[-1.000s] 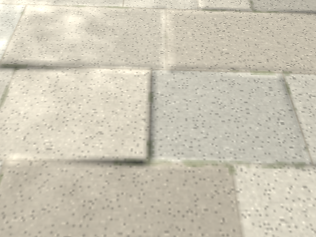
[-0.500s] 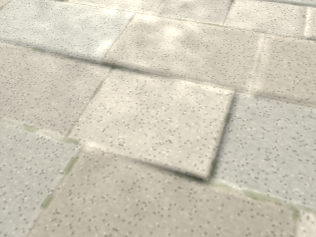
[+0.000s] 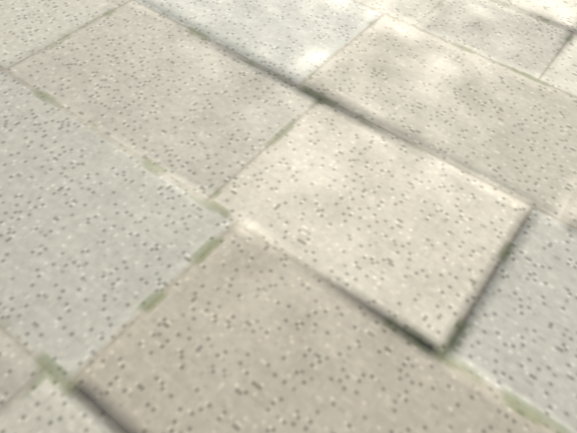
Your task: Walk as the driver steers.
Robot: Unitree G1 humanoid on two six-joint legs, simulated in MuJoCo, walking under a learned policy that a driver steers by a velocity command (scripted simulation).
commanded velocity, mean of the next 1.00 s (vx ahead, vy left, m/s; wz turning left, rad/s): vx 0.23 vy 0.00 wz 0.29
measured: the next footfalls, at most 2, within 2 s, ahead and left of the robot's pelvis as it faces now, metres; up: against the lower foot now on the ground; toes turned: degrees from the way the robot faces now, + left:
right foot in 0.14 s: +0.07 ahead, -0.13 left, +0.00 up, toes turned +9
left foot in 0.58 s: +0.28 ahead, +0.21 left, +0.00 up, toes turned +17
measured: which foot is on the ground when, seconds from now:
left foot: down 0.00-0.14, up 0.16-0.56, down 0.58-1.00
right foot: up 0.00-0.12, down 0.14-0.58, up 0.60-0.92, down 0.94-1.00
